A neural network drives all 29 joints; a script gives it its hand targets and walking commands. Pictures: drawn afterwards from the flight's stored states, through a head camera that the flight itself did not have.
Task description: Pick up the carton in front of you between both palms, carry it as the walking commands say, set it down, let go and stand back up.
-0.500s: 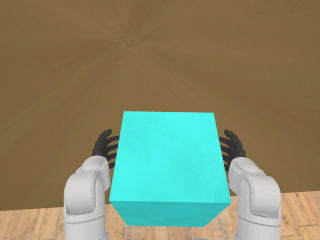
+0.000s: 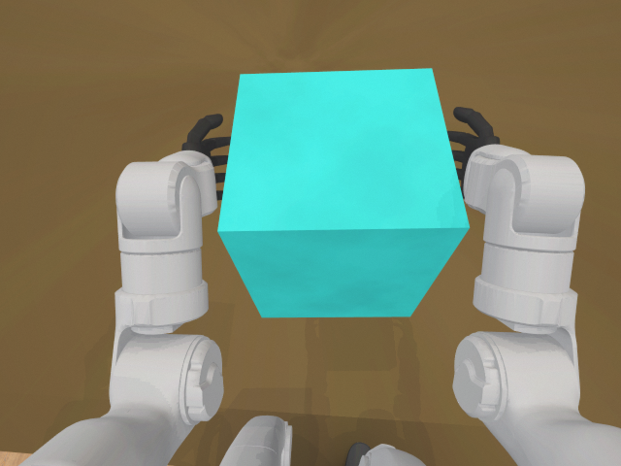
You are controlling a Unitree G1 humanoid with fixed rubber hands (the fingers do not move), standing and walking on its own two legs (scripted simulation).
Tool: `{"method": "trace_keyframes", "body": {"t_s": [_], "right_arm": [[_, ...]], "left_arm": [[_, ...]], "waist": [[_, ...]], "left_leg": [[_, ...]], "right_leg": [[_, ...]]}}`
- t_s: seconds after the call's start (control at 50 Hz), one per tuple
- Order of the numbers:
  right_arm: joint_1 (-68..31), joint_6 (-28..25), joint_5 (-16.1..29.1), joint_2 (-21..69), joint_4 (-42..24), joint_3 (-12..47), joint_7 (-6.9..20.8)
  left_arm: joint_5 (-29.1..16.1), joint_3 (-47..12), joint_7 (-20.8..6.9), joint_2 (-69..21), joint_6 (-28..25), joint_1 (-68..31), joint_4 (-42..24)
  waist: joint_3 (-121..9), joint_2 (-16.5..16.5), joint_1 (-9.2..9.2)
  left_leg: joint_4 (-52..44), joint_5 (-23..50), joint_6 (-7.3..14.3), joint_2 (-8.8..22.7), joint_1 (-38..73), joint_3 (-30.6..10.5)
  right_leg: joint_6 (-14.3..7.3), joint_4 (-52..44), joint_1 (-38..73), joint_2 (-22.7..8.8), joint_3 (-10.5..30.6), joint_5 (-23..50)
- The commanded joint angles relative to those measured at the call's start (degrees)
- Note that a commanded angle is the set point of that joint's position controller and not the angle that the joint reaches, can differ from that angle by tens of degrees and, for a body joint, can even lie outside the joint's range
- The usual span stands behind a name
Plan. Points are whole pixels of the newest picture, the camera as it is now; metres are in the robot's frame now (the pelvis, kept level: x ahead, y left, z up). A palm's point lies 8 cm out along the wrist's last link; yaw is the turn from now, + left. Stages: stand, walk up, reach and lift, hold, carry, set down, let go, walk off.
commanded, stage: carry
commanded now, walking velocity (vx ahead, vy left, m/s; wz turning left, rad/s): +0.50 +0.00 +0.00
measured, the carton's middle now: (335, 209) +0.40 +0.01 +0.08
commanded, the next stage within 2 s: none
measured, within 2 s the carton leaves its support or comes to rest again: neither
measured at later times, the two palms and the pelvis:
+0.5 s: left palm out of the picture +0.74 +0.12 +0.16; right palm (469, 11) +0.70 -0.18 +0.16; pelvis +0.33 +0.02 +0.04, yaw -2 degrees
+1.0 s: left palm out of the picture +1.02 +0.15 +0.24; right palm out of the picture +1.04 -0.15 +0.24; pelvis +0.65 -0.02 +0.07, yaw -1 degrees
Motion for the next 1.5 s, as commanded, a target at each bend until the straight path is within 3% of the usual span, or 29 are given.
{"method": "trace_keyframes", "body": {"t_s": [0.0,0.18,0.24,0.26,0.28,0.3,0.34,0.38,0.5,0.58,0.62,0.64,0.66,0.68,0.74,0.78,0.92,1.02,1.04,1.06,1.08,1.1,1.16,1.3,1.38,1.42,1.44,1.46,1.48], "right_arm": [[-42.0,-2.2,22.5,59.9,-1.4,32.1,10.5],[-38.0,-3.8,16.5,63.3,0.6,30.6,10.5],[-33.5,-4.3,15.9,62.7,-0.8,32.3,11.0],[-32.7,-4.6,16.4,62.6,-1.9,32.8,11.3],[-33.7,-5.2,15.7,60.4,-2.5,33.2,11.4],[-30.8,-5.2,17.3,62.1,-2.4,34.6,11.7],[-35.3,-5.7,21.0,64.0,-10.3,37.4,12.4],[-39.2,-6.0,24.6,65.5,-17.2,40.9,12.8],[-38.4,-5.5,28.6,61.0,-20.4,43.3,13.8],[-35.1,-4.1,27.1,59.0,-11.0,41.7,15.5],[-33.9,-3.7,26.1,59.3,-6.0,40.4,16.0],[-34.2,-3.6,25.5,59.3,-4.1,39.8,16.2],[-34.2,-3.3,25.1,60.4,-2.0,39.0,16.4],[-34.3,-3.1,23.7,60.3,-1.2,37.8,16.4],[-35.8,-4.0,20.7,62.4,-0.5,34.3,15.1],[-34.8,-4.4,18.9,62.9,-1.1,33.0,13.6],[-33.3,-4.2,14.2,57.6,-3.1,31.6,10.0],[-32.3,-3.0,15.2,57.1,1.7,32.2,11.0],[-31.6,-3.0,15.9,57.4,3.6,31.9,11.4],[-31.1,-3.1,16.7,58.0,4.3,31.6,11.9],[-32.5,-3.6,17.1,58.5,4.7,31.5,12.3],[-33.8,-3.6,19.0,60.6,3.6,32.2,12.8],[-44.1,-4.2,26.1,67.1,-4.7,36.4,14.1],[-45.9,-3.7,29.8,66.1,-9.7,37.2,14.5],[-41.0,-3.1,27.0,63.7,-3.1,36.2,15.1],[-38.9,-3.0,25.6,63.9,0.7,35.6,15.3],[-39.1,-3.0,25.0,63.5,1.8,35.1,15.5],[-39.4,-2.9,24.5,64.7,3.2,34.3,15.7],[-40.7,-3.0,23.7,64.2,3.3,33.6,15.9]], "left_arm": [[-26.9,-32.3,-14.5,-59.2,-1.6,-48.7,-6.3],[-22.3,-31.3,-15.1,-61.7,-2.7,-45.8,-6.5],[-21.5,-33.2,-15.2,-61.1,-3.1,-42.3,-7.4],[-21.0,-34.2,-15.3,-60.6,-3.2,-42.3,-7.6],[-21.3,-34.9,-15.6,-62.0,-2.9,-41.9,-8.2],[-20.9,-36.2,-15.3,-60.4,-2.9,-40.9,-9.9],[-19.7,-35.8,-14.4,-59.3,-3.7,-41.3,-12.8],[-17.9,-35.1,-13.2,-57.8,-4.3,-38.9,-14.6],[-12.2,-34.3,-10.7,-50.5,-4.8,-30.9,-14.3],[-12.1,-34.9,-11.3,-49.5,-3.6,-30.5,-9.1],[-13.5,-34.9,-12.3,-51.1,-3.1,-30.8,-5.1],[-14.5,-34.4,-12.9,-52.0,-3.0,-30.2,-2.8],[-14.9,-33.9,-13.5,-51.6,-3.1,-30.6,-1.0],[-15.9,-34.0,-14.0,-53.4,-3.0,-30.1,0.5],[-22.9,-37.2,-15.7,-61.5,-3.6,-40.5,-5.1],[-26.6,-38.3,-16.3,-65.5,-3.8,-45.6,-8.0],[-28.8,-37.1,-16.4,-63.0,-3.0,-46.0,-9.0],[-25.6,-34.4,-16.3,-60.7,-2.0,-41.4,-1.0],[-24.9,-33.9,-16.4,-60.7,-1.8,-41.1,0.4],[-24.0,-33.3,-16.4,-60.3,-1.7,-41.4,1.3],[-23.4,-32.4,-16.5,-61.2,-1.5,-41.8,1.4],[-23.0,-32.6,-16.2,-61.3,-1.7,-43.3,1.2],[-20.2,-30.1,-14.5,-60.7,-2.5,-42.2,-0.3],[-14.1,-28.7,-10.7,-55.2,-2.6,-37.8,-3.8],[-13.7,-30.0,-11.4,-54.1,-1.9,-35.9,-0.1],[-14.9,-30.4,-12.4,-55.6,-2.0,-35.4,3.3],[-15.6,-30.0,-13.0,-56.3,-2.2,-33.8,5.5],[-15.5,-29.4,-13.3,-55.3,-2.8,-34.4,6.4],[-16.9,-30.0,-13.8,-57.3,-3.0,-35.2,6.1]], "waist": [[-34.8,-6.8,0.33],[-29.3,-9.2,1.98],[-36.0,-11.4,-5.21],[-40.2,-7.2,-8.61],[-50.9,12.6,-7.81],[-50.1,16.9,-9.41],[-42.5,5.5,-10.12],[-39.5,2.4,-9.07],[-36.6,4.3,-8.28],[-31.8,8.6,-6.85],[-34.1,6.6,-2.84],[-37.8,3.7,0.66],[-44.0,-10.6,1.57],[-41.9,-20.5,2.80],[-33.5,-3.6,2.08],[-33.7,-4.2,0.73],[-30.6,-7.8,1.46],[-31.2,-9.7,-2.84],[-35.8,-7.6,-5.89],[-40.9,-0.5,-9.05],[-42.3,17.7,-8.79],[-39.3,14.7,-8.47],[-34.5,-0.2,-7.65],[-33.7,4.6,-7.34],[-31.5,7.6,-6.78],[-35.0,5.1,-2.59],[-39.3,1.8,0.89],[-44.5,-14.6,2.10],[-39.9,-19.2,3.09]], "left_leg": [[-1.6,1.6,-0.2,1.4,-12.6,-0.5],[-34.1,11.0,-1.0,-2.5,-8.9,9.2],[-47.3,18.0,1.9,-7.6,20.7,14.1],[-46.9,16.4,3.2,-0.6,37.5,3.4],[-45.3,25.0,14.2,17.5,59.5,-26.7],[-50.6,27.6,17.5,17.8,63.5,-35.4],[-46.1,38.5,13.4,15.6,61.4,-24.6],[-47.1,38.1,9.6,13.7,56.9,-19.3],[-50.4,34.4,10.3,12.6,49.7,-12.0],[-50.4,38.6,6.3,9.1,38.2,-1.8],[-39.4,47.2,2.8,7.5,31.4,4.1],[-30.5,39.7,0.5,6.4,23.8,5.3],[-13.9,17.3,-3.2,0.8,8.0,4.9],[-1.3,-8.7,-3.7,-7.3,-5.9,1.0],[5.9,-5.0,-1.2,-1.0,-16.1,-3.3],[-0.1,-1.5,-0.9,-0.2,-13.3,-2.8],[-21.2,1.6,-2.1,-0.1,-11.1,2.4],[-41.2,6.0,0.5,-7.4,14.2,13.1],[-42.9,7.5,2.0,-6.7,29.1,11.4],[-46.7,-3.8,5.7,4.8,43.1,-8.0],[-54.0,2.7,13.9,17.0,52.9,-36.8],[-54.5,10.5,15.6,17.8,53.2,-39.7],[-49.5,26.7,11.1,14.3,45.1,-24.0],[-53.8,19.9,10.0,12.6,41.0,-12.8],[-52.0,27.0,6.3,10.0,34.7,-4.0],[-39.4,40.2,2.7,7.4,27.3,2.9],[-29.5,33.2,-0.2,6.2,19.0,4.5],[-11.9,14.0,-4.0,-0.2,1.9,4.6],[-1.6,-9.7,-3.9,-6.2,-10.6,0.6]], "right_leg": [[-5.8,-8.6,35.7,-15.5,20.2,21.0],[-4.5,-6.9,37.8,-9.6,8.7,39.1],[0.9,10.8,29.2,-7.6,0.3,56.6],[2.6,20.4,16.7,-6.5,2.8,38.4],[5.5,37.9,-3.2,0.2,7.1,3.4],[5.7,51.0,-14.5,5.4,11.1,-13.7],[4.1,54.6,-25.0,1.3,13.9,-11.5],[3.4,47.7,-24.7,-0.9,13.7,-8.5],[5.1,28.2,-21.9,-1.0,8.7,-9.8],[4.4,7.9,-5.7,2.9,0.6,-1.4],[2.2,-0.7,12.4,6.0,-3.2,5.0],[1.1,-0.6,26.0,2.7,0.8,3.9],[-6.0,-4.5,39.5,-15.2,31.7,-0.9],[-12.5,-11.9,44.7,-19.7,49.7,8.9],[-8.9,-5.0,38.9,-16.3,33.4,25.0],[-5.6,-7.1,35.7,-14.6,28.9,19.8],[-6.6,-11.1,31.6,-12.9,19.5,18.8],[-1.5,0.0,23.6,-10.2,7.7,40.0],[1.2,9.1,17.6,-8.6,4.8,40.4],[4.3,22.9,5.5,-5.6,4.7,22.8],[6.2,36.2,-12.0,3.8,6.9,-9.5],[5.0,47.4,-19.8,3.6,12.4,-14.9],[3.5,48.2,-22.9,-0.9,13.1,-9.2],[4.9,25.3,-19.8,-2.2,9.0,-8.4],[4.3,7.8,-5.4,2.5,0.5,-3.3],[2.0,-0.5,15.4,5.7,-3.5,2.7],[0.0,-0.7,29.6,0.6,4.1,0.4],[-8.4,-5.2,42.5,-16.3,35.7,-4.7],[-12.7,-12.1,44.3,-19.4,49.4,5.3]]}}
